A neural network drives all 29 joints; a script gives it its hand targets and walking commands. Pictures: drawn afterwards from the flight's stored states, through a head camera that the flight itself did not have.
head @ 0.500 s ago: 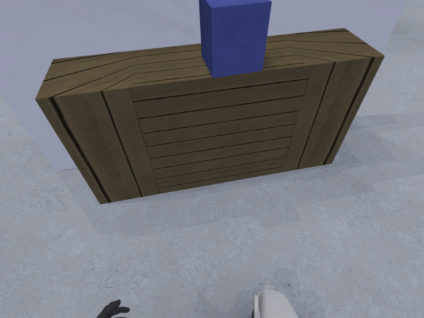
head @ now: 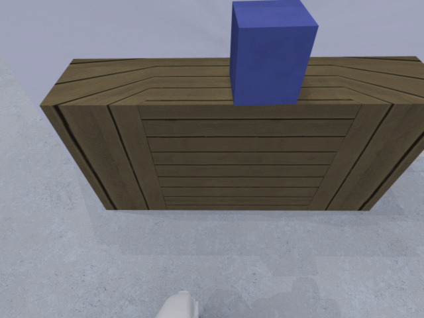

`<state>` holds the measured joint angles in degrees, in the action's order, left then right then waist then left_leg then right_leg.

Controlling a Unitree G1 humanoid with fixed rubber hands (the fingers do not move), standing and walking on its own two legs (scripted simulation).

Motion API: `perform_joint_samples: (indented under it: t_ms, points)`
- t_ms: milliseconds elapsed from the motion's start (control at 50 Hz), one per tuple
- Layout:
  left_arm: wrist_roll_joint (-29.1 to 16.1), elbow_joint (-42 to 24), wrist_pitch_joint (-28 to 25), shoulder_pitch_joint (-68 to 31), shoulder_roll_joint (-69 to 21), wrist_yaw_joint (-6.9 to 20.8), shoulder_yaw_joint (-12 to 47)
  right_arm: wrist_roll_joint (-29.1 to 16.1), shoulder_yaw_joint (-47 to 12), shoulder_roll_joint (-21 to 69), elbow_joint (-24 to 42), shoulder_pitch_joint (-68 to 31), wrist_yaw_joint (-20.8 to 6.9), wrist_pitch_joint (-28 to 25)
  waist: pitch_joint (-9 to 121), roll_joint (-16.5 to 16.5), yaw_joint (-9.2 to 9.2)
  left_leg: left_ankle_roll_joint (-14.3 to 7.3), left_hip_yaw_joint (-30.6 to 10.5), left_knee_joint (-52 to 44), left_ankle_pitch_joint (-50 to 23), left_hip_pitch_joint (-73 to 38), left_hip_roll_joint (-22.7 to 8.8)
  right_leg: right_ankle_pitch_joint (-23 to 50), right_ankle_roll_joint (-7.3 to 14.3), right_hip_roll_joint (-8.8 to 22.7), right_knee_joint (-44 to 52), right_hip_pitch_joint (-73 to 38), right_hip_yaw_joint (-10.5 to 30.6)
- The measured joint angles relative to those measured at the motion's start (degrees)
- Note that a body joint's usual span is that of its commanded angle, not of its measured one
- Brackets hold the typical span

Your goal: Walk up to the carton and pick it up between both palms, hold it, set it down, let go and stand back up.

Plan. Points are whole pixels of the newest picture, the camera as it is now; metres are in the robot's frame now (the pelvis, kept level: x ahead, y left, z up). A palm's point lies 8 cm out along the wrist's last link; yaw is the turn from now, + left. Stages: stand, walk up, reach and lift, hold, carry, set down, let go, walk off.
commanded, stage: walk up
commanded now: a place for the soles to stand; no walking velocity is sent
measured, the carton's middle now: (265, 54) +0.87 -0.09 +0.07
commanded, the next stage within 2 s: none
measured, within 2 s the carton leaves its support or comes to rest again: neither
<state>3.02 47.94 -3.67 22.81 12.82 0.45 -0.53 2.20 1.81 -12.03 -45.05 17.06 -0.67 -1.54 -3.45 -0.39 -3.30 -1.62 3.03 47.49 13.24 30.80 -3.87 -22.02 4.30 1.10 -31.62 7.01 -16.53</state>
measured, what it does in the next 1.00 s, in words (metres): walks ahead: left foot, then right foot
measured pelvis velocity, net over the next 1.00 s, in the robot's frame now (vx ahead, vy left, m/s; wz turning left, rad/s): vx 0.32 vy -0.17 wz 0.07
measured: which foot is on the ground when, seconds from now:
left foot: up 0.00-0.08, down 0.10-0.52, up 0.54-0.86, down 0.88-1.00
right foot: down 0.00-0.10, up 0.12-0.48, down 0.50-0.90, up 0.92-1.00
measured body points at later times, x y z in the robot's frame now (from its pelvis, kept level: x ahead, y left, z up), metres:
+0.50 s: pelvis +0.18 -0.10 -0.03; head +0.17 -0.11 +0.42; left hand +0.29 +0.16 -0.14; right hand +0.19 -0.36 -0.16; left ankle +0.15 +0.10 -0.73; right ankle +0.28 -0.26 -0.73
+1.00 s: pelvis +0.32 -0.17 -0.02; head +0.34 -0.15 +0.43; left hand +0.33 +0.07 -0.17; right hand +0.48 -0.38 -0.12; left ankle +0.39 -0.06 -0.73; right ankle +0.30 -0.28 -0.71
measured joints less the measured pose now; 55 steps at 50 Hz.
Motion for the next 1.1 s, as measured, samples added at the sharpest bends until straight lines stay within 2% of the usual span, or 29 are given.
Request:
perform_joint_samples:
  t_ms: [60,100,120,180,240,340,440,500,540,580,600,660,720,780,820,880,920,960,1000,1040,1100]
  points:
    - [0.3,0.7,1.0,0.9,1.1,0.2,0.2,0.1,0.0,1.6,0.7,-0.8,0.3,-0.3,-0.2,1.7,-0.61,-1.2,2.2,-6.4,-1.2,-3.1,1.3,-4.4,-0.6,0.8,-3.2,-1.4,-1.2]
    - [0.5,0.9,1.9,1.9,1.5,0.3,0.5,0.5,0.1,2.3,2.1,-0.9,0.8,-1.1,0.0,2.9,-0.41,-2.2,3.1,-9.2,-2.5,-5.8,2.9,-8.9,-1.3,2.2,-9.1,-0.5,-1.1]
    - [0.6,1.2,2.5,1.8,1.7,0.4,0.6,0.7,0.3,2.8,2.6,-1.4,1.2,-1.4,-0.5,4.1,0.14,-2.2,3.5,-6.9,-1.2,-5.3,3.7,-10.8,-1.9,3.5,-14.9,1.4,0.5]
    - [0.7,0.8,5.4,0.5,2.1,0.9,0.8,-1.0,0.1,3.7,4.1,-1.3,3.1,-1.3,-1.8,5.9,2.08,-1.7,3.6,-1.9,3.5,-5.3,4.4,-11.2,-4.6,2.4,-35.4,10.2,9.1]
    - [0.4,-0.5,6.4,-2.8,2.9,1.3,0.3,-1.2,0.1,3.7,3.7,0.9,4.3,-1.3,-2.4,6.7,2.97,-0.9,3.3,-2.8,4.7,-7.9,3.7,-9.5,-6.2,2.4,-43.5,18.3,13.1]
    - [0.1,-3.4,5.8,-7.3,3.5,2.2,-0.9,-0.7,0.5,2.5,1.0,4.3,4.0,-2.9,-2.6,6.5,3.52,1.4,3.7,-6.6,5.5,-13.3,1.3,-4.1,-7.5,6.0,-36.7,26.5,16.9]
    - [-0.6,-4.1,4.8,-8.7,3.0,3.6,-1.4,0.2,1.0,0.4,-1.2,6.5,3.3,-2.7,-0.7,4.3,4.48,3.7,3.1,-6.8,8.9,-16.9,-2.1,4.4,-7.3,9.0,-22.1,25.6,17.4]
    - [-0.9,-4.2,3.8,-7.6,2.6,3.9,-1.7,0.9,0.9,-0.8,-1.9,7.2,2.6,-1.5,1.2,2.8,4.58,3.9,1.8,-3.2,13.6,-17.5,-4.8,6.7,-6.6,8.1,-14.0,20.2,15.6]
    - [-1.0,-3.5,3.1,-7.2,1.2,3.2,-2.0,1.3,0.8,-2.2,-2.3,6.4,2.0,-0.2,0.9,-0.5,4.27,1.9,-1.9,2.3,18.7,-16.6,-6.7,4.1,-6.1,5.4,-17.6,19.9,13.4]
    - [-1.9,-3.4,3.0,-6.5,0.2,2.1,-1.5,0.9,0.4,-2.7,-1.9,5.7,1.5,1.1,1.1,-1.1,3.85,0.7,-5.0,12.8,23.1,-12.8,-3.4,0.7,-5.1,5.0,-20.8,20.0,12.4]
    - [-2.5,-3.1,3.1,-6.1,-0.4,1.5,-1.1,0.7,0.2,-3.0,-1.5,5.2,1.3,1.4,0.9,-1.2,3.48,0.5,-5.3,17.6,23.2,-10.8,-1.5,0.0,-4.8,4.9,-20.7,19.3,12.1]
    - [-2.4,-2.6,3.1,-4.2,-1.7,0.3,-0.1,0.2,0.0,-3.2,-0.1,3.1,1.0,0.9,0.0,-1.9,2.26,0.3,-2.9,24.2,20.6,-5.5,1.9,-0.2,-4.0,4.5,-17.1,15.6,10.6]
    - [-1.5,-1.7,2.3,-1.6,-1.7,-0.1,0.2,0.4,-0.3,-2.6,1.6,1.3,0.7,0.0,-0.1,-1.6,1.09,0.6,-0.6,20.5,18.2,-2.0,3.0,0.4,-3.3,3.9,-12.1,11.7,8.9]
    - [-0.7,-0.7,1.8,0.4,-1.0,-0.3,0.3,0.4,-0.5,-1.4,2.9,-0.3,0.2,-0.5,0.0,-0.6,0.0,0.6,0.3,12.3,13.6,-0.9,3.1,0.7,-2.9,3.1,-7.9,8.3,7.6]
    - [-0.6,0.0,1.8,1.1,-0.2,-0.5,0.3,0.2,-0.7,-0.5,3.5,-1.5,0.1,-0.8,-0.2,0.3,-0.47,0.2,0.5,4.9,8.7,-1.8,2.9,0.3,-2.9,2.7,-6.4,6.5,6.9]
    - [-0.6,0.6,2.3,1.6,0.6,-0.4,0.8,0.1,-1.0,0.6,4.6,-3.1,0.5,-1.8,-0.7,1.5,-0.17,-1.0,1.0,-8.2,-3.8,-6.4,3.3,-2.8,-3.3,2.9,-9.2,5.7,6.4]
    - [-1.0,1.0,3.1,0.6,0.9,-0.2,1.3,0.2,-1.0,1.7,4.8,-4.5,1.1,-2.0,-1.3,3.1,0.78,-1.1,1.1,-7.4,0.0,-7.1,4.4,-6.2,-3.7,4.0,-15.1,7.4,7.7]
    - [-1.3,0.7,4.8,-1.0,1.0,-0.6,1.6,-0.8,-1.6,2.8,4.9,-5.2,1.7,-1.4,-1.8,4.3,1.35,-0.9,1.1,-5.5,2.1,-7.2,4.7,-12.2,-4.1,2.9,-21.0,9.6,11.3]
    - [-1.5,0.1,6.0,-2.8,0.8,-1.1,1.7,-1.6,-2.1,3.5,4.5,-5.2,2.2,-0.4,-1.8,4.8,1.82,-0.5,1.1,-5.5,2.6,-7.6,4.5,-15.1,-4.5,2.3,-23.3,11.4,13.3]
    - [-1.7,-0.6,6.0,-4.7,0.4,-1.3,1.7,-1.5,-2.5,3.7,4.0,-5.3,2.4,0.4,-1.8,4.9,2.07,0.0,1.2,-6.1,2.5,-8.2,4.1,-12.6,-4.8,2.5,-20.6,12.2,14.2]
    - [-2.0,-1.2,4.4,-6.7,-0.5,-1.2,1.5,-1.2,-2.9,3.1,2.1,-5.8,1.9,1.4,-2.3,3.4,2.59,1.3,0.5,-5.8,3.0,-8.8,2.8,1.4,-4.5,2.3,-12.4,10.2,13.4]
